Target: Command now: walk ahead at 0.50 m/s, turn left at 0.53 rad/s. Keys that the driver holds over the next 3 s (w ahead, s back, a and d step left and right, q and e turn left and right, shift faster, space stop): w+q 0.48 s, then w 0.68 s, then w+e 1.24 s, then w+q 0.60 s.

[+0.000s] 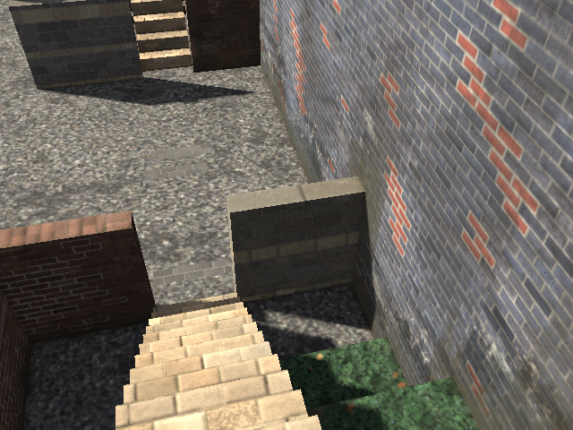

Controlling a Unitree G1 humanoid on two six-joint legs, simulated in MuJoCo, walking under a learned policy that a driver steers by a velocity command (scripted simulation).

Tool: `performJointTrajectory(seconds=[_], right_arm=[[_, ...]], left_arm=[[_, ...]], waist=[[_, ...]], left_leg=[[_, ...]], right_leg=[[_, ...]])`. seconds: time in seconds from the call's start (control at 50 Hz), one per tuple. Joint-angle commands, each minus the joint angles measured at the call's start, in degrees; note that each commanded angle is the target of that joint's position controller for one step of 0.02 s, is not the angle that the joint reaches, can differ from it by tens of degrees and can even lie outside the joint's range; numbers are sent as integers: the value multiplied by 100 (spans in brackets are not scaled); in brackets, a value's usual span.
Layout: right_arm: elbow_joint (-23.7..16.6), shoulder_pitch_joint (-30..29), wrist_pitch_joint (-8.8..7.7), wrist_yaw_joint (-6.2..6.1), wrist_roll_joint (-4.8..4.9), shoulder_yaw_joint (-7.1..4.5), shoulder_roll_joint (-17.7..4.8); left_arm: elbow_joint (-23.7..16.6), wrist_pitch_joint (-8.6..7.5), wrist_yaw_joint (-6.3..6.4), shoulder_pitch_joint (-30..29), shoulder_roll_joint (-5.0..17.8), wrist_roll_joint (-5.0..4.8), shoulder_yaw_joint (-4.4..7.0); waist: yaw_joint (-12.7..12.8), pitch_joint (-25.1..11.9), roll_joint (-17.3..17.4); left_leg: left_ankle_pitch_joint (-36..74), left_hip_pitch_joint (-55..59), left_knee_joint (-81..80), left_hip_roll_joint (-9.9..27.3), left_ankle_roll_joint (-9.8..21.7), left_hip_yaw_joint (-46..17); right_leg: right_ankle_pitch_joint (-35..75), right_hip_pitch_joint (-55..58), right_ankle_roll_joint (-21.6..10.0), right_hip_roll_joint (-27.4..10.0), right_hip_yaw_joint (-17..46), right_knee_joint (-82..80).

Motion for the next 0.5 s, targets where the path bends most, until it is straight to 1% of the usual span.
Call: performJointTrajectory(seconds=[0.02,0.04,0.06,0.08,0.1,0.12,0.14,0.16,0.18,0.2,0.22,0.24,0.26,0.28,0.3,0.32,0.34,0.36,0.38,0.4,0.42,0.44,0.46,0.48,0.5], right_arm=[[-532,-273,131,254,316,-273,-1155],[-639,-253,216,573,50,-274,-1210],[-837,-47,200,715,389,-288,-875],[-1413,-265,134,638,521,-294,-902],[-1812,-808,231,557,460,-199,-605],[-1684,-1074,397,473,358,-84,-411],[-1236,-695,479,390,272,-156,-579],[-1033,-309,554,409,148,-119,-458],[-864,-66,577,550,181,-162,-605],[-860,-470,623,669,193,-165,-597],[-1018,-829,606,760,240,-141,-575],[-1175,-799,595,749,93,-136,-676],[-1302,-1169,561,707,22,-145,-789],[-1419,-1519,505,646,83,-146,-875],[-1445,-1861,515,594,54,-136,-969],[-1491,-1996,527,583,10,-158,-1070],[-1452,-2148,489,592,-1,-183,-1162],[-1489,-2230,470,589,-31,-212,-1154],[-1530,-2427,444,585,-53,-235,-1135],[-1473,-2454,452,559,-53,-246,-1106],[-1497,-2577,497,526,-100,-250,-1068],[-1524,-2819,525,531,-125,-230,-1019],[-1596,-3171,558,536,-158,-228,-982],[-1610,-3409,584,545,-159,-228,-986],[-1638,-3575,600,561,-190,-233,-957]], left_arm=[[357,-174,204,1630,513,-364,264],[728,-274,170,2865,812,-268,378],[869,-219,48,3645,1417,-254,607],[812,-187,94,3800,1997,-153,857],[559,-82,253,2951,1841,16,907],[552,-13,276,2149,1101,9,709],[619,-30,320,2207,143,-37,401],[878,-144,453,2368,-509,4,199],[1068,-291,588,2538,-627,-108,125],[1149,-355,609,2623,-597,-144,56],[1342,-441,556,2572,-215,38,39],[1356,-561,625,2494,-171,33,-11],[1537,-643,623,2668,-203,83,-103],[1487,-686,623,2615,-122,49,-144],[1464,-712,579,2542,-24,63,-205],[1453,-715,572,2366,18,86,-227],[1442,-701,579,2417,172,31,-230],[1438,-689,596,2344,250,16,-269],[1528,-671,588,2512,265,1,-289],[1541,-657,630,2725,373,-22,-253],[1654,-657,701,3118,226,-47,-271],[1689,-649,762,3357,236,-100,-225],[1726,-632,789,3637,160,-130,-213],[1672,-596,755,3598,190,-97,-177],[1630,-550,697,3496,226,-79,-123]], waist=[[974,818,-216],[1162,52,-196],[1284,-1307,-1006],[1441,-1480,-125],[1507,-695,18],[1192,227,620],[1028,1001,1184],[617,1626,434],[713,1798,374],[824,1627,-40],[758,1604,-379],[720,1500,-1],[821,1466,157],[901,1302,391],[939,1260,27],[863,1338,45],[900,1360,158],[810,1351,-10],[858,1432,118],[971,1448,97],[1158,1568,369],[1337,1662,224],[1540,1721,127],[1572,1769,10],[1569,1759,-22]], left_leg=[[3741,-878,-213,790,348,-2135],[3899,-2759,1459,478,-75,-1658],[474,-4842,4381,-75,-437,-829],[523,-5821,4616,98,-521,-558],[1021,-6645,3725,812,-730,-687],[2237,-6707,3403,1530,-526,-927],[3817,-5675,1823,1794,-352,-880],[5016,-4947,842,2226,-216,-812],[6526,-4239,-136,2017,-204,-506],[6882,-3734,76,2048,-186,37],[7191,-3774,823,2130,-176,-65],[7676,-4554,-294,2256,-158,-576],[7803,-4720,-823,2392,-178,-732],[8544,-4346,-1874,2356,-242,-601],[8688,-3532,-1805,2323,-326,-272],[8768,-2968,-2039,2260,-353,-163],[8771,-2717,-2181,2208,-449,-82],[8834,-2410,-2386,2193,-443,-154],[8633,-2410,-2468,2204,-444,-201],[8461,-2693,-2765,2163,-493,-230],[8457,-3029,-3241,2303,-507,-332],[8418,-3120,-3936,2356,-523,-170],[8361,-2879,-4339,2354,-534,80],[8319,-2430,-4500,2348,-540,262],[8244,-1942,-4685,2334,-504,318]], right_leg=[[-199,2287,-16,92,-575,-3248],[785,5152,-526,-543,-451,-1395],[4935,7504,-1758,-1772,201,1149],[4652,7563,-2202,-2255,608,1444],[1695,6613,-2522,-2869,1855,521],[-813,4802,-2007,-2615,1457,-104],[-2315,2802,-1493,-1715,383,-467],[-2437,1182,-1132,-1369,333,-659],[-2478,-94,-916,-1018,-135,-498],[-3191,-805,-951,-1057,-203,-708],[-3925,-989,-1062,-1141,205,-780],[-3862,-365,-1135,-1331,367,-474],[-3476,72,-1097,-1562,429,-478],[-3413,89,-1037,-1547,80,-471],[-3889,-333,-971,-1427,-129,-618],[-3976,-633,-888,-1355,-373,-611],[-3866,-461,-864,-1279,-514,-538],[-3703,-349,-752,-1226,-603,-341],[-3484,-26,-717,-1321,-619,-248],[-3299,660,-683,-1314,-643,42],[-3108,1359,-570,-1440,-661,321],[-3077,1869,-508,-1418,-729,548],[-3195,1938,-495,-1375,-735,684],[-3254,1734,-480,-1376,-758,740],[-3144,1514,-433,-1371,-773,838]])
